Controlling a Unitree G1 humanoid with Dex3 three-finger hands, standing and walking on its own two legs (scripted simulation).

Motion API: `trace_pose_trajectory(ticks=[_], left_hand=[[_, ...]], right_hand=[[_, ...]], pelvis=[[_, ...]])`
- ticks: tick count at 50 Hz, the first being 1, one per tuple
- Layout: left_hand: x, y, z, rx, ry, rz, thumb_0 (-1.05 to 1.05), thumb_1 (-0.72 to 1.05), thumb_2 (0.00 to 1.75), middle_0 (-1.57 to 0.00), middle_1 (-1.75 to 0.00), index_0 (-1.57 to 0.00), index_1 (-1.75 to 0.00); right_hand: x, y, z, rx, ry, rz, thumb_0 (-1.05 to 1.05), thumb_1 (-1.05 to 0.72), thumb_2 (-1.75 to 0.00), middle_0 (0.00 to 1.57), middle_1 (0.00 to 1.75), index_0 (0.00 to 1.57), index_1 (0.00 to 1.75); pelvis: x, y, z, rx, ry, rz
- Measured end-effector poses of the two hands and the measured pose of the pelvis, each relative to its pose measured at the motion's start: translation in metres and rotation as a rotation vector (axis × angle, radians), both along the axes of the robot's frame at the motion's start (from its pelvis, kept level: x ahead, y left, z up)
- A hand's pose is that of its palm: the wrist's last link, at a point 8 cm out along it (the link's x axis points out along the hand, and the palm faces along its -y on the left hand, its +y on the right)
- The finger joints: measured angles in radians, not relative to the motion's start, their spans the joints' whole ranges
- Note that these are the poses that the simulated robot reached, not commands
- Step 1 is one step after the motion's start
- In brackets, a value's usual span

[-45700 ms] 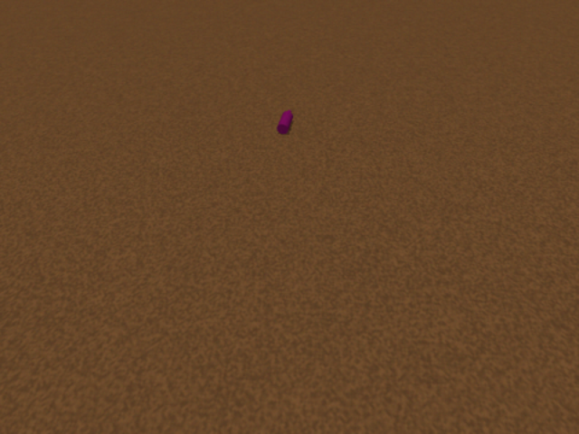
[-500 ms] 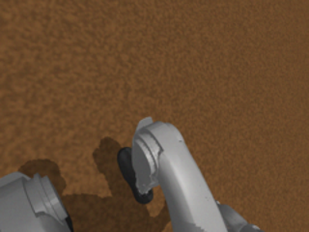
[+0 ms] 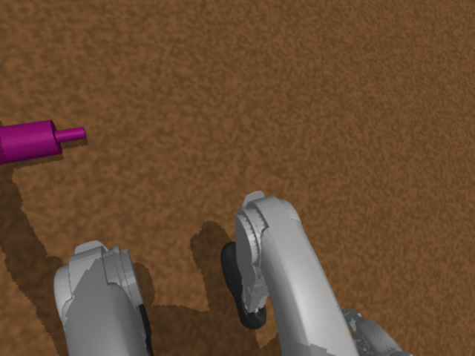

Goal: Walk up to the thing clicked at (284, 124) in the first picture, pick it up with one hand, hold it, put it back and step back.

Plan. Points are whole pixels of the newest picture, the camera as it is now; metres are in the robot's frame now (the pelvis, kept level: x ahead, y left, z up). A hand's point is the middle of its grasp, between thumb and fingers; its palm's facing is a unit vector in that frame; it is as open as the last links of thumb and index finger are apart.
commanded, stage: withdraw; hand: left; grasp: from above
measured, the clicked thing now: (29, 141) +0.53 +0.28 -0.30
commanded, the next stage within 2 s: home in 0.54 s
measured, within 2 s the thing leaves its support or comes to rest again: neither
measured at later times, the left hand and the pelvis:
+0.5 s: hand out of the picture +0.49 +0.32 -0.15, palm faces -0.45 -0.06 -0.89, open 13.2 cm; pelvis -0.02 -0.01 +0.00, yaw +2 degrees
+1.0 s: hand out of the picture +0.44 +0.34 -0.05, palm faces -0.37 -0.30 -0.88, open 10.3 cm; pelvis -0.01 +0.00 +0.06, yaw +4 degrees
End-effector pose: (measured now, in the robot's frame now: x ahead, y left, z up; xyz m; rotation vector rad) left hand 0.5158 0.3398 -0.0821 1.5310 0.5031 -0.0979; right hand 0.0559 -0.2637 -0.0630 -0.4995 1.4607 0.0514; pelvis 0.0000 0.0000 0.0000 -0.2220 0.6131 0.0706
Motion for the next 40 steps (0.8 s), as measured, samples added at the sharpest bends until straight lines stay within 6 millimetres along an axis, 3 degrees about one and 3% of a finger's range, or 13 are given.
trace_pose_trajectory(ticks=[4, 9, 14, 26, 33, 40], left_hand=[[-0.010, -0.002, 0.026, -0.016, 0.074, -0.005, 0.00, -0.50, 1.00, -0.09, -0.99, -0.09, -1.01], [-0.016, -0.007, 0.041, -0.051, 0.124, -0.038, 0.00, -0.47, 0.98, -0.12, -0.97, -0.12, -0.98], [-0.018, -0.013, 0.036, -0.070, 0.132, -0.080, 0.00, -0.43, 0.95, -0.16, -0.93, -0.16, -0.95], [-0.014, -0.022, -0.012, -0.054, 0.073, -0.106, 0.00, -0.36, 0.89, -0.22, -0.87, -0.22, -0.88], [-0.007, -0.006, -0.001, -0.011, 0.024, -0.036, 0.00, -0.34, 0.88, -0.24, -0.84, -0.24, -0.85], [-0.016, 0.005, 0.024, -0.031, 0.078, -0.006, 0.00, -0.24, 0.90, -0.25, -0.75, -0.24, -0.76]], right_hand=[[0.010, -0.002, 0.006, -0.008, -0.030, -0.014, 0.00, -0.91, -0.90, 0.20, 0.30, 0.20, 0.30], [0.012, -0.010, 0.016, -0.052, -0.046, -0.012, 0.00, -0.91, -0.90, 0.20, 0.30, 0.20, 0.30], [0.000, -0.019, 0.021, -0.108, -0.024, -0.007, 0.00, -0.91, -0.90, 0.20, 0.30, 0.20, 0.30], [-0.042, -0.013, 0.005, -0.124, 0.065, -0.043, 0.00, -0.91, -0.89, 0.20, 0.30, 0.20, 0.30], [-0.047, -0.001, -0.005, -0.078, 0.076, -0.087, 0.00, -0.91, -0.89, 0.20, 0.30, 0.20, 0.30], [-0.030, 0.002, 0.000, -0.053, 0.058, -0.102, 0.00, -0.90, -0.89, 0.20, 0.30, 0.21, 0.30]], pelvis=[[-0.005, -0.001, 0.015, 0.016, 0.003, 0.013], [-0.011, -0.003, 0.027, 0.029, -0.003, 0.023], [-0.015, -0.005, 0.025, 0.034, -0.012, 0.022], [-0.017, -0.005, -0.001, 0.027, -0.027, 0.011], [-0.013, -0.005, -0.004, 0.027, -0.004, 0.010], [-0.010, -0.002, 0.013, 0.027, 0.017, 0.017]])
